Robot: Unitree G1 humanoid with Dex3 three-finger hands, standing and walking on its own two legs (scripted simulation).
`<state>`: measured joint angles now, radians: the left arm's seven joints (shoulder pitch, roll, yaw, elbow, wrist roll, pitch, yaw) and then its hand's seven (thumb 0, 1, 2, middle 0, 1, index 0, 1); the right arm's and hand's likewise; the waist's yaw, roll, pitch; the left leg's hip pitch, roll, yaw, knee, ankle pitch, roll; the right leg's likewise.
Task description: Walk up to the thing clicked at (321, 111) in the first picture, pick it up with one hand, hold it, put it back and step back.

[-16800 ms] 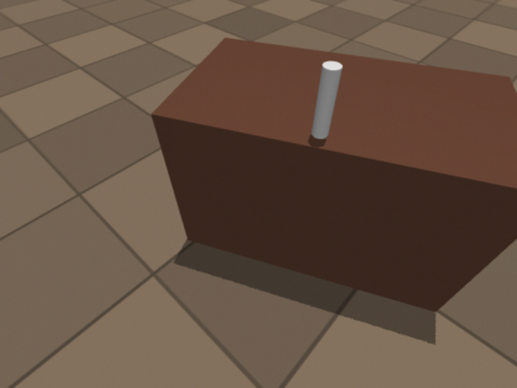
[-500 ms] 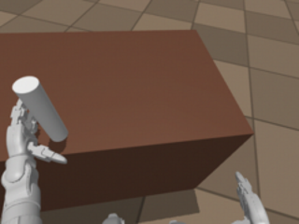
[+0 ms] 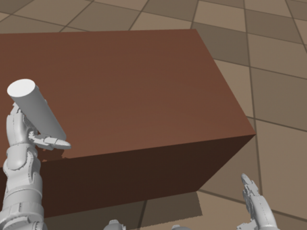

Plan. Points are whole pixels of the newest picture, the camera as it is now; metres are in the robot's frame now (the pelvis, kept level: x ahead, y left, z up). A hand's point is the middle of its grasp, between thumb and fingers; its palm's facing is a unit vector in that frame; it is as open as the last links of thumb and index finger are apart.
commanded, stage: close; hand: left
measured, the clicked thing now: (42, 118) +0.39 +0.25 +0.09
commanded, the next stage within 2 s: settle in 0.46 s
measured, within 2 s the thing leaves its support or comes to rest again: leaves its support in 0.84 s
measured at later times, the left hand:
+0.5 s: hand (53, 124) +0.40 +0.24 +0.05, palm faces +0.24 -0.97 +0.01, open 7.5 cm
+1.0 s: hand (51, 116) +0.40 +0.24 +0.07, palm faces +0.23 -0.97 -0.01, open 6.5 cm
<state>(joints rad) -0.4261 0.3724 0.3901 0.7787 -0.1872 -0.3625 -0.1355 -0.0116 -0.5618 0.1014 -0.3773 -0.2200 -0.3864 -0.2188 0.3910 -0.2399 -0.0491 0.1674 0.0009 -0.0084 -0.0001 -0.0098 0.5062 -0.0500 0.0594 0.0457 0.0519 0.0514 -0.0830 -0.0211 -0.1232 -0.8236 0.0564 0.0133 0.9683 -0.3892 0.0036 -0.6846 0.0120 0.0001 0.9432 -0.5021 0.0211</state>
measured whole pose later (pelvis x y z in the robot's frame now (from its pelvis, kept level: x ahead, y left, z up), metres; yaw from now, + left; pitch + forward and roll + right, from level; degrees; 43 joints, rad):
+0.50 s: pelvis +0.00 +0.00 +0.00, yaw +0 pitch +14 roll -2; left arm -0.41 0.34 0.36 0.77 -0.16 -0.39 -0.10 -0.01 -0.13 0.70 -1.09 -0.93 -1.08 -0.92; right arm 0.38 -0.23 -0.06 0.14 -0.01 0.02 0.01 -0.01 0.50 -0.05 0.06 0.05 0.05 0.05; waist -0.08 -0.02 -0.12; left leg -0.83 0.05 0.02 0.98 -0.39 0.01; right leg -0.69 0.01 0.00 0.95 -0.51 0.03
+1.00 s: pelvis +0.00 +0.00 +0.01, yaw +0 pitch +12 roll -2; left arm -0.42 0.35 0.34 0.72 -0.15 -0.30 -0.07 0.00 -0.01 1.19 -0.99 -1.09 -0.96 -1.08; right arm 0.36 -0.22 -0.05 0.20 0.01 0.04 -0.01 -0.01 0.53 -0.05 0.06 0.05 0.05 0.05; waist -0.08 -0.01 -0.12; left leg -0.77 0.05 0.02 0.94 -0.38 0.01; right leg -0.63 0.01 0.01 0.91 -0.49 0.02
